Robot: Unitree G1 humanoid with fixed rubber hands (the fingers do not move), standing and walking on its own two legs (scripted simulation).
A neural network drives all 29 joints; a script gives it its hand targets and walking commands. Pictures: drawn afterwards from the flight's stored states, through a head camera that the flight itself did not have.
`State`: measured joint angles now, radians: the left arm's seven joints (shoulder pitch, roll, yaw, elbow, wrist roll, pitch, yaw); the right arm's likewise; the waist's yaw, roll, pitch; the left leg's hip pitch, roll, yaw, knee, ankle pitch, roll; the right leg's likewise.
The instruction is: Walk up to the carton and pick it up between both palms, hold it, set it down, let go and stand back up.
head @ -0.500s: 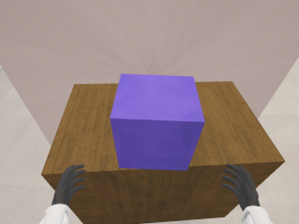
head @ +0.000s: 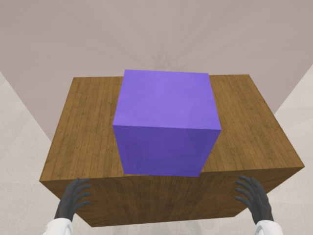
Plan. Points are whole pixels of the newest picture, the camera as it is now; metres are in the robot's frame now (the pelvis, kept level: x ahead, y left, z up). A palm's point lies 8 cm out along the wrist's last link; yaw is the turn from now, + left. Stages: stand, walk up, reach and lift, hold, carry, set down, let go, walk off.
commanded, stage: set down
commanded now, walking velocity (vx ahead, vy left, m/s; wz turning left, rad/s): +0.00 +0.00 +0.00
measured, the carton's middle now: (163, 126) +0.41 -0.02 +0.03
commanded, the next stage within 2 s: let go in 0.68 s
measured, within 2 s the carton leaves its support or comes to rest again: neither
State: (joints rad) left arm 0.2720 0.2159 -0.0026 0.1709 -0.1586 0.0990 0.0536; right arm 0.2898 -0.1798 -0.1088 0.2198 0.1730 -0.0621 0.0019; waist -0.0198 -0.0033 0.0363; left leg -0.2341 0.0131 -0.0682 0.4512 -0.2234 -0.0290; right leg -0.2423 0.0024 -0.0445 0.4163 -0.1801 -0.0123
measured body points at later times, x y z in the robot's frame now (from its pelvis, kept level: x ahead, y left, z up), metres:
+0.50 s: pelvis +0.01 +0.00 +0.00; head +0.03 +0.01 +0.45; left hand +0.19 +0.23 -0.07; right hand +0.17 -0.25 -0.07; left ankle +0.01 +0.14 -0.74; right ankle +0.03 -0.11 -0.74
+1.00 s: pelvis +0.01 +0.00 +0.00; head +0.03 +0.01 +0.45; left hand +0.19 +0.23 -0.08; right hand +0.17 -0.25 -0.08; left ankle +0.01 +0.14 -0.74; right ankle +0.03 -0.11 -0.74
